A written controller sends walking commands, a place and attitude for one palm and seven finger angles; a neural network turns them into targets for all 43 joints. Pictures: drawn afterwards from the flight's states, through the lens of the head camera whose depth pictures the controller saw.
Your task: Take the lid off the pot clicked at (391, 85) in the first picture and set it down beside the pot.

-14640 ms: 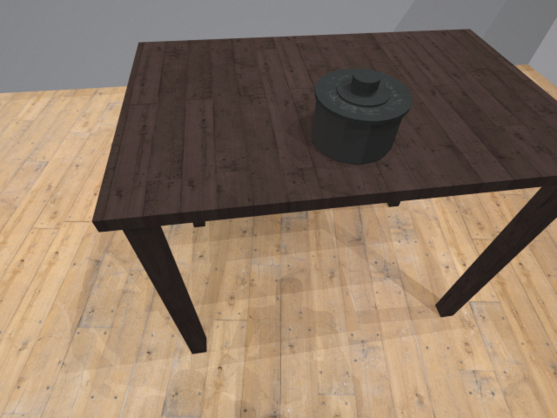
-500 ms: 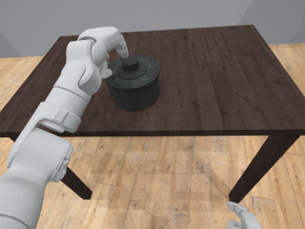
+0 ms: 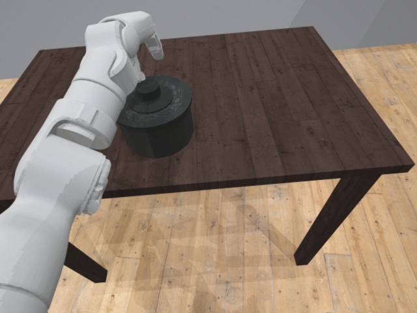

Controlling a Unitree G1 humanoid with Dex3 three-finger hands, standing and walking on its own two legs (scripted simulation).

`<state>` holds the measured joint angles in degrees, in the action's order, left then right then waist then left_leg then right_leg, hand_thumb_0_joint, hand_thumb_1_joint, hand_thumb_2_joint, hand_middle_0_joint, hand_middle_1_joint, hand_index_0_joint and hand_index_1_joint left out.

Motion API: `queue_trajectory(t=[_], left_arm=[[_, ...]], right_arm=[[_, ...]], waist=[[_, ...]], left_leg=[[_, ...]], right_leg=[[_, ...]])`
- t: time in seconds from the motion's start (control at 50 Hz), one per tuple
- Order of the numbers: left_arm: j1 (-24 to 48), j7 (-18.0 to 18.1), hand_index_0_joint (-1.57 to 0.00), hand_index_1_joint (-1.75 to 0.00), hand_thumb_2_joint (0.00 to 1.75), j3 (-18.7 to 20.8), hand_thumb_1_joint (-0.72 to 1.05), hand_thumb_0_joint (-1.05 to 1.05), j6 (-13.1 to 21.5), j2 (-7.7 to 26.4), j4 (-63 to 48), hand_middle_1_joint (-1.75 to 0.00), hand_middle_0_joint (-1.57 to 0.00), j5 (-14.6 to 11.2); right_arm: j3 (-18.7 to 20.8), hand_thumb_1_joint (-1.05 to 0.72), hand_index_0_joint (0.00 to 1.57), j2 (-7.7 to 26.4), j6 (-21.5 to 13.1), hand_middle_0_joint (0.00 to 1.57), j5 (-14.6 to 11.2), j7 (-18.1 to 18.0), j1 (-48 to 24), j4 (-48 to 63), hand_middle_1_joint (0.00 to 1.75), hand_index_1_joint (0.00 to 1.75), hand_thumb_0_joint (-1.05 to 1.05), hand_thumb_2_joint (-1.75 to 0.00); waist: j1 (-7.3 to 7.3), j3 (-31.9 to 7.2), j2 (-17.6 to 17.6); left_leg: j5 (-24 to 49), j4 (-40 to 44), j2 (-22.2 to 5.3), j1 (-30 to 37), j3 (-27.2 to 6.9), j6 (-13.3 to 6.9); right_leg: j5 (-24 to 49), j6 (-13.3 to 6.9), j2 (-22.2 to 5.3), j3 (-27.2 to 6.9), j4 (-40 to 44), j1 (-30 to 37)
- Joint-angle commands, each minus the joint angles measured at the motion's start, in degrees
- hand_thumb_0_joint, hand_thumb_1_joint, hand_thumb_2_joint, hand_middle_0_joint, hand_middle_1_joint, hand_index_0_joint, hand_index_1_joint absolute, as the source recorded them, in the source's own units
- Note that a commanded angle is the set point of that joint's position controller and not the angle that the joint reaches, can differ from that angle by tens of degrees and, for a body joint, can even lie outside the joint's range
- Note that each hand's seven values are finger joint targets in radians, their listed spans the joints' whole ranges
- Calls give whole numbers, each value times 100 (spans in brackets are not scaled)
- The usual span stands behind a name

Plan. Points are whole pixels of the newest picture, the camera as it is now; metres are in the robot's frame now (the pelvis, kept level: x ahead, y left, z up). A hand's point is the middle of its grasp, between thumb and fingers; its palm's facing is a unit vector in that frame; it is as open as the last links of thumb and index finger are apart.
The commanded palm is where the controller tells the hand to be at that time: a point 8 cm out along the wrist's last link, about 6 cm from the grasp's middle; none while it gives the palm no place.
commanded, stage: move the open hand above the knob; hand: left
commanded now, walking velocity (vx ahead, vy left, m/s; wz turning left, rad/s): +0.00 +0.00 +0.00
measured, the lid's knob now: (148, 89) +0.53 +0.11 +0.16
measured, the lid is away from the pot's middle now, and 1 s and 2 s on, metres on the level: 0.00 0.00 0.00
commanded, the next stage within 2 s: lower the open fingers around the knob in 0.62 s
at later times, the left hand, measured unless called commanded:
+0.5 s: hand (127, 68) +0.49 +0.12 +0.23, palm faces -0.25 -0.06 -0.97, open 10.1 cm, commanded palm +0.49 +0.12 +0.29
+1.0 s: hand (140, 74) +0.49 +0.10 +0.22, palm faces -0.34 -0.12 -0.93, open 10.1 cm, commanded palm +0.49 +0.11 +0.27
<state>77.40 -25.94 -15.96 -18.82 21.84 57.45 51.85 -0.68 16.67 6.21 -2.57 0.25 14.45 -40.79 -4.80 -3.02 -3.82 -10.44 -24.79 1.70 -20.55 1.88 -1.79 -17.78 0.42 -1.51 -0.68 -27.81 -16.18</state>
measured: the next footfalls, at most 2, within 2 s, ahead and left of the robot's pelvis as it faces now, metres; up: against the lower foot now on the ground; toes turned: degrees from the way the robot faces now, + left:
none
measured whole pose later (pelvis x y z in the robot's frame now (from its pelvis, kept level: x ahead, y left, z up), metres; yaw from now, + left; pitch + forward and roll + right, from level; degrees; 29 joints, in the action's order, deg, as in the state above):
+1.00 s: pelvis +0.00 +0.01 +0.00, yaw +0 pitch +8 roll +1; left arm 81.7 -26.6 -17.0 -22.7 19.2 68.0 51.7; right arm -1.2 16.0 4.4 -2.5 -1.0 15.7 -42.7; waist -6.2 -4.1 -3.2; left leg -10.7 -25.0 1.8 -22.3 2.1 -2.2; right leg -17.5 0.8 -1.6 -0.9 -27.3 -17.7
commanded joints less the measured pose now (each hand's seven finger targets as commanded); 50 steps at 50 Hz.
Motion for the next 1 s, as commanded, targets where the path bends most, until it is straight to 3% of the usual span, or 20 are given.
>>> queue_trajectory(t=[0.0,0.04,0.1,0.14,0.16,0.24,0.28,0.36,0.4,0.48,0.54,0.58,0.64,0.68,0.74,0.8,0.84,0.9,0.94,0.98], left_arm=[[3061,186,-87,-8,167,352,-39,0,-49,1371,-608,-8,-87,229],[3075,186,-87,-8,167,293,-39,0,14,1293,-864,-8,-87,108],[3470,222,-87,-8,167,533,-39,0,91,1709,-1011,-8,-87,262],[3399,222,-87,-8,167,187,-39,0,183,1218,-1260,-8,-87,118],[3467,247,-87,-8,167,406,-39,0,196,1467,-1286,-8,-87,234],[3048,215,-87,-8,167,176,-39,0,75,1122,-778,-8,-87,88],[3379,235,-87,-8,167,337,-39,0,64,1374,-815,-8,-87,190],[3466,257,-87,-8,167,288,-39,0,86,1389,-751,-8,-87,212],[3607,253,-87,-8,167,-43,-39,0,43,984,-659,-8,-87,212],[3748,261,-87,-8,167,-51,-39,0,7,937,-407,-8,-87,193],[3808,318,-87,-8,167,119,-39,0,99,1111,-607,-8,-87,126],[3878,376,-87,-8,167,381,-39,0,122,1438,-613,-8,-87,306],[3515,353,-87,-8,167,88,-39,0,58,928,-491,-8,-87,210],[3418,325,-87,-8,167,216,-39,0,-36,1112,-272,-8,-87,296],[3440,216,-87,-8,167,49,-39,0,-273,781,-125,-8,-87,5],[3925,167,-87,-8,167,151,-39,0,-334,1021,-312,-8,-87,116],[3898,151,-87,-8,167,-60,-39,0,-300,700,-327,-8,-87,14],[3693,146,-87,-8,167,324,-39,0,-368,1275,110,-8,-87,210],[3607,136,-87,-8,167,26,-39,0,-387,851,173,-8,-87,74],[3778,128,-87,-8,167,-5,-39,0,-369,876,80,-8,-87,140]], right_arm=[[183,-90,20,667,-188,20,-40,-26,-138,627,30,30,0,-90],[224,-90,20,677,-196,20,-57,-43,-126,691,30,30,0,-90],[213,-90,20,668,-260,20,-48,-74,-89,667,30,30,0,-90],[262,-90,20,617,-304,20,-56,-58,-21,721,30,30,0,-90],[249,-90,20,626,-316,20,-43,-38,-43,675,30,30,0,-90],[259,-90,20,675,-270,20,-66,-51,5,623,30,30,0,-90],[229,-90,20,669,-287,20,-62,-67,-36,584,30,30,0,-90],[200,-90,20,664,-317,20,-61,-104,-3,564,30,30,0,-90],[197,-90,20,641,-318,20,-93,-115,-18,529,30,30,0,-90],[194,-90,20,670,-324,20,-76,-128,46,454,30,30,0,-90],[224,-90,20,689,-366,20,-32,-130,143,476,30,30,0,-90],[217,-90,20,664,-384,20,-13,-120,169,463,30,30,0,-90],[245,-90,20,647,-356,20,-17,-82,193,488,30,30,0,-90],[202,-90,20,674,-302,20,-22,-62,115,467,30,30,0,-90],[228,-90,20,716,-292,20,-29,-60,175,418,30,30,0,-90],[193,-90,20,705,-368,20,-20,-93,135,389,30,30,0,-90],[224,-90,20,699,-406,20,-12,-122,189,387,30,30,0,-90],[195,-90,20,740,-399,20,10,-161,218,309,30,30,0,-90],[221,-90,20,739,-374,20,-12,-179,244,316,30,30,0,-90],[193,-90,20,734,-370,20,-21,-174,174,319,30,30,0,-90]], waist=[[23,-2235,1004],[8,-2290,839],[7,-2559,787],[-23,-2636,448],[5,-2710,451],[-37,-2167,554],[-58,-2266,733],[-88,-2364,729],[-185,-2186,647],[-260,-2145,632],[-202,-2517,435],[-133,-2823,532],[-120,-2585,503],[-89,-2420,649],[-108,-2347,588],[-139,-2496,786],[-196,-2531,604],[-134,-2456,998],[-223,-2177,874],[-235,-2257,858]], left_leg=[[1813,-122,227,1514,-18,-310],[1821,-133,207,1641,-22,-325],[1804,-147,200,1765,-39,-334],[2203,-227,159,2053,-88,-331],[2264,-222,140,2131,-125,-308],[1892,-129,135,1908,-99,-296],[1712,-114,145,1892,-120,-304],[1669,-114,160,1874,-138,-302],[1588,-91,140,1930,-146,-283],[1424,-80,134,1930,-180,-267],[1768,-154,115,2081,-208,-251],[2079,-198,98,2147,-227,-261],[2473,-232,63,2179,-228,-246],[2276,-181,80,1987,-196,-245],[2235,-150,114,2011,-208,-267],[1896,-124,157,2000,-202,-301],[2059,-183,157,2086,-217,-301],[1675,-147,195,1769,-173,-324],[1517,-136,206,1651,-107,-323],[1506,-136,198,1695,-138,-313]], right_leg=[[2756,-154,315,132,247,230],[2736,-173,303,131,295,210],[2648,-159,318,83,254,229],[2680,-188,321,131,260,66],[2578,-178,341,134,231,29],[2269,-206,348,200,339,-201],[2210,-186,364,169,326,-161],[2217,-187,356,152,325,-139],[2034,-195,371,186,343,-402],[1868,-203,386,193,376,-543],[2077,-232,371,193,334,-392],[2274,-217,374,151,254,-210],[2327,-228,379,209,281,-371],[2265,-209,391,203,266,-337],[2328,-216,386,235,318,-357],[2316,-181,388,183,315,-238],[2411,-198,380,190,328,-322],[2388,-171,384,152,293,-150],[2379,-185,373,184,354,-279],[2315,-174,379,170,298,-322]])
